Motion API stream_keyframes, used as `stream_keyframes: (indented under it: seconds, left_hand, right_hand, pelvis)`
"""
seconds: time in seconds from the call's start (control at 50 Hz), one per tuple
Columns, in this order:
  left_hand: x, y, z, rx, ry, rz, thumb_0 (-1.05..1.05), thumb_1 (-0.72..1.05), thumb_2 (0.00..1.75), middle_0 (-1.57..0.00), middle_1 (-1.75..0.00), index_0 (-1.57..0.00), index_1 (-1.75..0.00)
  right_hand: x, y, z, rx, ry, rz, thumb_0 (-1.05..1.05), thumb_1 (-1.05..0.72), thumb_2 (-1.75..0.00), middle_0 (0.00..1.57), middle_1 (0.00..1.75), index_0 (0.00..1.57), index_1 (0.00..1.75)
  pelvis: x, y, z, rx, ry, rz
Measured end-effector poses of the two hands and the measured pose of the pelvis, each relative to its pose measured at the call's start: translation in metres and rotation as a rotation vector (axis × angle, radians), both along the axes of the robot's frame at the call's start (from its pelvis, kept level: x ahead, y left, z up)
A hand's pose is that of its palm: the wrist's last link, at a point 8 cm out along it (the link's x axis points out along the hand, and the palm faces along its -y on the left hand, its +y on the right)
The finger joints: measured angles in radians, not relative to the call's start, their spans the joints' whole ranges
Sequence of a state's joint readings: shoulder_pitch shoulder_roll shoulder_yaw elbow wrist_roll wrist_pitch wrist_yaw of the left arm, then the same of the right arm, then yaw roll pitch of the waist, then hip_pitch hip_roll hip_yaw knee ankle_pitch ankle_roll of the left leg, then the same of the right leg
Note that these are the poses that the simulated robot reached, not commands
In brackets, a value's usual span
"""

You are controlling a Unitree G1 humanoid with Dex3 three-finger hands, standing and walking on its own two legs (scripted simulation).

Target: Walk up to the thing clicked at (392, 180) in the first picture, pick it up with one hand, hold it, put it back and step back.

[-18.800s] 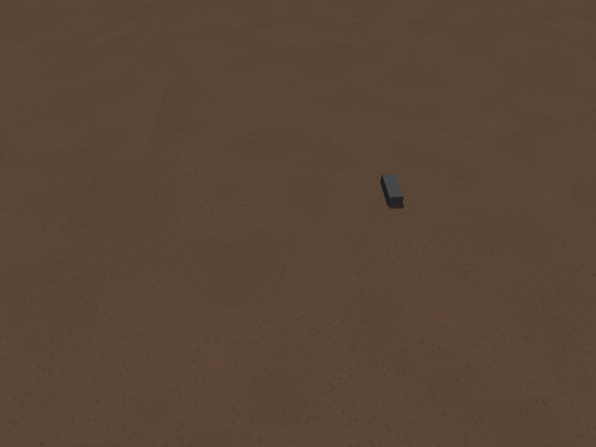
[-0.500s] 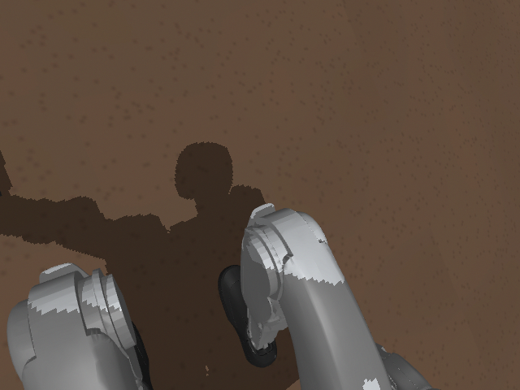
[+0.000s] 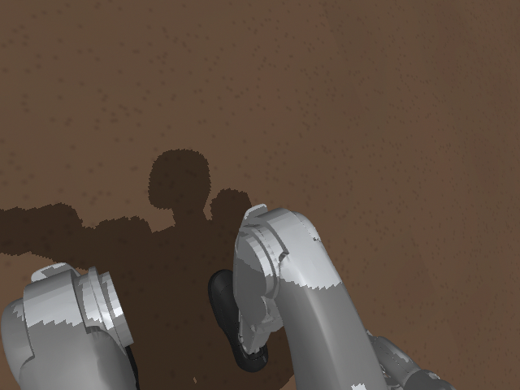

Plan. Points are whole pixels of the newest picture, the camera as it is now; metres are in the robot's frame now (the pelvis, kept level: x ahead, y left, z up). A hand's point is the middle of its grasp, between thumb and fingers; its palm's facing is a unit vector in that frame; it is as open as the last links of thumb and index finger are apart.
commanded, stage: rest palm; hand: left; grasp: from above
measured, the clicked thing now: out of the picture +0.43 +0.37 -0.27
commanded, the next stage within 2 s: close in 0.32 s
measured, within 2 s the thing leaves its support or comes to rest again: neither
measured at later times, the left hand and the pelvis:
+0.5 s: hand out of the picture +0.42 +0.35 -0.25, palm faces -0.44 -0.17 -0.88, open 13.8 cm; pelvis +0.00 +0.00 +0.00, yaw -1 degrees
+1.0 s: hand out of the picture +0.42 +0.36 -0.24, palm faces -0.44 -0.17 -0.88, open 11.5 cm; pelvis +0.00 +0.00 +0.00, yaw -1 degrees
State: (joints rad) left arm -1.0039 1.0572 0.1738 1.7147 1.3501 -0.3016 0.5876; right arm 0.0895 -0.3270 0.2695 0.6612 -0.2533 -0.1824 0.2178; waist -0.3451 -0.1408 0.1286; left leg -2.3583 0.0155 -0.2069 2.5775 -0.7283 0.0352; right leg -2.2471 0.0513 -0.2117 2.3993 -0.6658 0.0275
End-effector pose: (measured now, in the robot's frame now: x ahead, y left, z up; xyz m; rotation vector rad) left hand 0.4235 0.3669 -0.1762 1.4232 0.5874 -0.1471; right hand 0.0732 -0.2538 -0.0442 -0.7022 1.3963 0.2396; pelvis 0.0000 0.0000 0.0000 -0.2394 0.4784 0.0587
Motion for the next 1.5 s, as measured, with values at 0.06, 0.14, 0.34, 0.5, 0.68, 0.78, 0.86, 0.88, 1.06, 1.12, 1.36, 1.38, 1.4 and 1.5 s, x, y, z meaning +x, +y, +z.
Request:
stream_keyframes:
  seconds: [0.06, 0.14, 0.34, 0.5, 0.68, 0.78, 0.86, 0.88, 1.06, 1.12, 1.36, 1.38, 1.4, 1.5]
  left_hand:
    - [0.001, -0.002, -0.001, 0.000, 0.000, -0.004, 0.00, -0.52, 1.03, -0.09, -1.00, -0.08, -1.02]
    - [0.001, -0.004, -0.003, 0.000, -0.003, -0.009, 0.00, -0.51, 1.03, -0.09, -1.02, -0.08, -1.03]
    - [0.002, -0.009, -0.010, 0.003, 0.003, -0.012, 0.00, -0.50, 1.01, -0.09, -1.02, -0.09, -1.03]
    - [0.000, -0.008, -0.015, -0.004, 0.000, -0.002, 0.00, -0.48, 1.00, -0.11, -1.02, -0.10, -1.03]
    - [0.003, -0.003, -0.011, 0.003, -0.013, 0.004, 0.00, -0.33, 0.91, -0.19, -0.98, -0.21, -0.97]
    - [0.003, -0.001, -0.009, 0.002, -0.008, 0.012, 0.00, -0.26, 0.86, -0.24, -0.96, -0.26, -0.94]
    - [0.002, 0.000, -0.010, 0.000, 0.009, 0.004, 0.00, -0.21, 0.82, -0.27, -0.94, -0.30, -0.91]
    - [0.002, 0.000, -0.011, -0.004, 0.008, 0.004, 0.00, -0.20, 0.81, -0.28, -0.93, -0.31, -0.91]
    - [0.000, 0.000, -0.010, -0.003, 0.003, -0.016, 0.00, -0.09, 0.74, -0.37, -0.86, -0.40, -0.83]
    - [-0.001, 0.000, -0.011, 0.002, 0.006, -0.018, 0.00, -0.05, 0.71, -0.40, -0.83, -0.42, -0.81]
    - [0.003, -0.005, -0.010, 0.003, -0.011, -0.019, 0.00, 0.08, 0.61, -0.50, -0.77, -0.54, -0.74]
    - [0.003, -0.005, -0.010, 0.004, -0.009, -0.018, 0.00, 0.08, 0.59, -0.50, -0.77, -0.55, -0.73]
    - [0.004, -0.005, -0.010, 0.005, -0.009, -0.017, 0.00, 0.09, 0.58, -0.51, -0.76, -0.55, -0.73]
    - [0.004, -0.003, -0.009, 0.005, -0.008, -0.006, 0.00, 0.10, 0.53, -0.55, -0.74, -0.59, -0.69]
  right_hand:
    - [0.002, 0.001, -0.001, 0.009, -0.002, 0.010, 0.00, -0.90, -0.90, 0.20, 0.30, 0.20, 0.30]
    - [0.001, 0.003, -0.002, 0.018, 0.000, 0.016, 0.00, -0.90, -0.90, 0.20, 0.30, 0.20, 0.30]
    - [-0.009, 0.005, 0.000, 0.027, 0.019, 0.016, 0.00, -0.91, -0.90, 0.20, 0.30, 0.20, 0.30]
    - [-0.014, 0.005, 0.005, 0.020, 0.039, 0.018, 0.00, -0.91, -0.90, 0.20, 0.30, 0.20, 0.30]
    - [-0.007, 0.004, 0.007, 0.018, 0.025, 0.038, 0.00, -0.90, -0.90, 0.20, 0.30, 0.20, 0.30]
    - [-0.004, 0.004, 0.007, 0.016, 0.013, 0.042, 0.00, -0.90, -0.90, 0.20, 0.30, 0.20, 0.30]
    - [-0.002, 0.005, 0.007, 0.018, 0.011, 0.044, 0.00, -0.90, -0.90, 0.20, 0.30, 0.20, 0.30]
    - [-0.002, 0.006, 0.007, 0.019, 0.011, 0.043, 0.00, -0.90, -0.90, 0.20, 0.30, 0.20, 0.30]
    - [0.000, 0.007, 0.006, 0.022, 0.020, 0.052, 0.00, -0.90, -0.90, 0.20, 0.30, 0.20, 0.30]
    - [0.000, 0.006, 0.006, 0.020, 0.018, 0.055, 0.00, -0.90, -0.90, 0.20, 0.30, 0.20, 0.30]
    - [-0.002, 0.005, 0.007, 0.018, 0.017, 0.058, 0.00, -0.90, -0.90, 0.20, 0.30, 0.20, 0.30]
    - [-0.003, 0.005, 0.007, 0.019, 0.016, 0.058, 0.00, -0.90, -0.90, 0.20, 0.30, 0.20, 0.30]
    - [-0.003, 0.005, 0.007, 0.020, 0.014, 0.056, 0.00, -0.90, -0.90, 0.20, 0.30, 0.20, 0.30]
    - [-0.004, 0.005, 0.006, 0.023, 0.017, 0.051, 0.00, -0.90, -0.90, 0.20, 0.30, 0.20, 0.30]
  pelvis:
    - [0.000, 0.000, 0.000, -0.002, -0.003, -0.001]
    - [-0.001, 0.000, 0.000, -0.004, -0.006, -0.004]
    - [-0.002, 0.001, -0.001, -0.009, -0.015, -0.012]
    - [-0.002, 0.001, 0.000, -0.015, -0.017, -0.014]
    - [-0.002, 0.001, 0.001, -0.019, -0.020, -0.014]
    - [-0.003, 0.002, 0.001, -0.023, -0.020, -0.015]
    - [-0.003, 0.003, 0.002, -0.024, -0.019, -0.014]
    - [-0.003, 0.003, 0.002, -0.024, -0.019, -0.014]
    - [-0.003, 0.001, 0.003, -0.021, -0.020, -0.014]
    - [-0.003, 0.002, 0.003, -0.021, -0.022, -0.015]
    - [-0.004, 0.001, 0.001, -0.021, -0.026, -0.017]
    - [-0.004, 0.001, 0.001, -0.021, -0.026, -0.018]
    - [-0.004, 0.001, 0.001, -0.021, -0.026, -0.018]
    - [-0.004, 0.001, 0.002, -0.020, -0.023, -0.019]
